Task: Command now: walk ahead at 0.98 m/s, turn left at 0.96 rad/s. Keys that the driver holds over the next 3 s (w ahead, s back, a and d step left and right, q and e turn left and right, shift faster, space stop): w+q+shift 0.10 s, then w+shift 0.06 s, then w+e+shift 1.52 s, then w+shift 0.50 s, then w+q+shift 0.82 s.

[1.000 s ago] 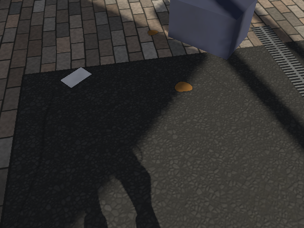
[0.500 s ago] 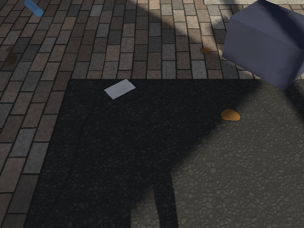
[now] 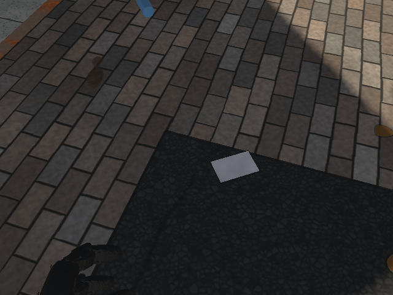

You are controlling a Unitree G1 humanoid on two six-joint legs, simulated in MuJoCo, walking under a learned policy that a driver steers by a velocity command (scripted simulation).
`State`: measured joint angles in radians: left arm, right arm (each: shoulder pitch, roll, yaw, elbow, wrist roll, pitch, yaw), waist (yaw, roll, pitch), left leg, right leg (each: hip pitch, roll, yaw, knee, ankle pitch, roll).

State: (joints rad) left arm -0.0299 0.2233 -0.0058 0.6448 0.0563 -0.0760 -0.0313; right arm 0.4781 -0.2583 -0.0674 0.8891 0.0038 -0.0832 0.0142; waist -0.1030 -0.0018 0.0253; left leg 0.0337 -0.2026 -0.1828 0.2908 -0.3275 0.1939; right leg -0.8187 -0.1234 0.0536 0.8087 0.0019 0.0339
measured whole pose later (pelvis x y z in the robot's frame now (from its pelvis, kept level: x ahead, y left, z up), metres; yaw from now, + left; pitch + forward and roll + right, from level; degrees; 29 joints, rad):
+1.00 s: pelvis +0.90 +0.00 -0.04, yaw -20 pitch +1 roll +1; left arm 0.06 0.32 0.04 0.64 0.02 -0.03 -0.06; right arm 0.46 -0.27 -0.03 0.87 -0.04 -0.07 -0.01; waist -0.03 -0.02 0.04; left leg 0.05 0.07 0.19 1.02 -0.36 -0.03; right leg -0.57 0.10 -0.13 0.75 -0.24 -0.22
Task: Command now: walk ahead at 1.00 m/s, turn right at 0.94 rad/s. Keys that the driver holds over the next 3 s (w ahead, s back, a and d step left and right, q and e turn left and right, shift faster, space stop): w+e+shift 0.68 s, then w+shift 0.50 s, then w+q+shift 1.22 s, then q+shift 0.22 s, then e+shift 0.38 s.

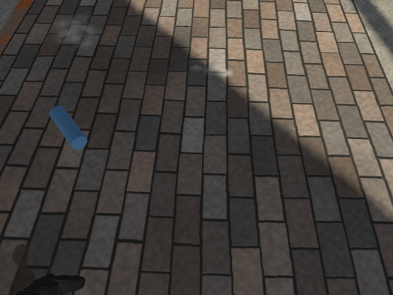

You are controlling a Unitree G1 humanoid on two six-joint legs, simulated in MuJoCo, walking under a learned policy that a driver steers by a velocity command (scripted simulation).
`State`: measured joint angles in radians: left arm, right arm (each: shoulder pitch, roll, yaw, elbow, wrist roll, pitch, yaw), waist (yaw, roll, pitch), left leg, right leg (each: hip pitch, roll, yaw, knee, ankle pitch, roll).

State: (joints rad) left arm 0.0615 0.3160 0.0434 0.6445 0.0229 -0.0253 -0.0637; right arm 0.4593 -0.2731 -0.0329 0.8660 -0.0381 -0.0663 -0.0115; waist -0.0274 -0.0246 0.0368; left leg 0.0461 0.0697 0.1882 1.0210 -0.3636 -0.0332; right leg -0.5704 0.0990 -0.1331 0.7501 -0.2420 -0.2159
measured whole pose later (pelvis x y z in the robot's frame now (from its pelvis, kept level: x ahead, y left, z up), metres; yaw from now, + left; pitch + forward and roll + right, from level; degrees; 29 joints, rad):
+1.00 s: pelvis +0.78 -0.25 +0.04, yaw -49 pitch +0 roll -1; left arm 0.30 0.30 0.04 0.81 0.03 -0.04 -0.01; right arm 0.31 -0.24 0.00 0.76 -0.03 -0.07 0.01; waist -0.03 -0.01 0.05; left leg -0.43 0.11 -0.02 1.32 -0.31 0.03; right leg -0.26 0.16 -0.06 0.53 -0.27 -0.16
